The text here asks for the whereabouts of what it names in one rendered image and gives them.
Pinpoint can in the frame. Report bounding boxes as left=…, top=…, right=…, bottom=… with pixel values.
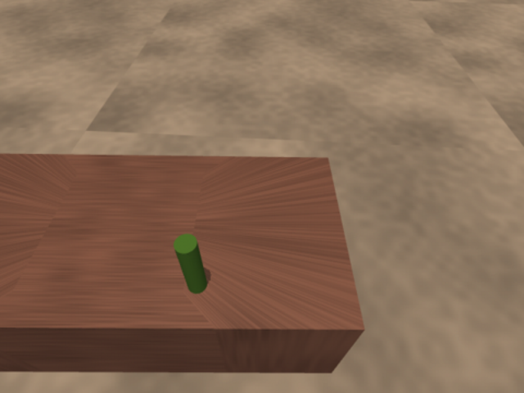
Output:
left=174, top=234, right=207, bottom=294

